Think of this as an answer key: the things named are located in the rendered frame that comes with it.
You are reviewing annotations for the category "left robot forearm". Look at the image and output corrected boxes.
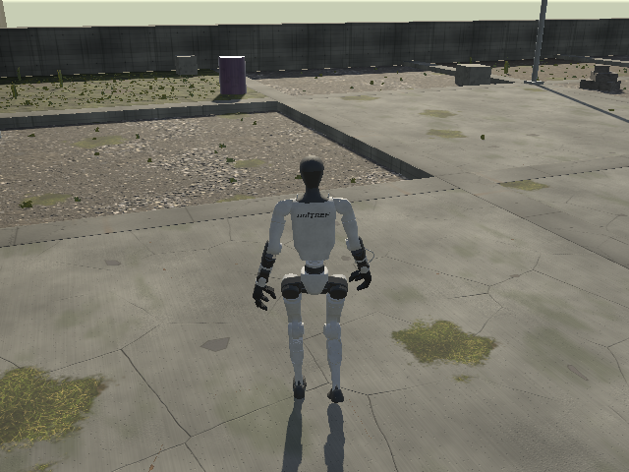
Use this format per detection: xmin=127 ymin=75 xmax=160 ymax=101
xmin=256 ymin=240 xmax=276 ymax=287

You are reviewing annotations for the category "robot head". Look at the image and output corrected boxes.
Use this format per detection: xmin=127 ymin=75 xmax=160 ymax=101
xmin=296 ymin=155 xmax=329 ymax=204

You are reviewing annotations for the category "robot left thigh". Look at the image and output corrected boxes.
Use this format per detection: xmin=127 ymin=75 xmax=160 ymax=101
xmin=281 ymin=273 xmax=305 ymax=339

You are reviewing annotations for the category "left robot hand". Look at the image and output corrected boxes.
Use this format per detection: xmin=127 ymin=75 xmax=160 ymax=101
xmin=253 ymin=284 xmax=276 ymax=311

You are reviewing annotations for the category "right robot upper arm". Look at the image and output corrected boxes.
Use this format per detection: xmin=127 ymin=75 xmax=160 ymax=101
xmin=333 ymin=198 xmax=362 ymax=251

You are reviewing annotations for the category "right robot hand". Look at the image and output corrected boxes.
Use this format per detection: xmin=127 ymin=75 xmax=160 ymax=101
xmin=349 ymin=270 xmax=372 ymax=291

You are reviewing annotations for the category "left robot upper arm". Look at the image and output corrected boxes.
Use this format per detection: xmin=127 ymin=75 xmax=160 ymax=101
xmin=266 ymin=199 xmax=293 ymax=256

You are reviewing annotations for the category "right robot forearm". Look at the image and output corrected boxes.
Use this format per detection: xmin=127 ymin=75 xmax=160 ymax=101
xmin=351 ymin=236 xmax=370 ymax=273

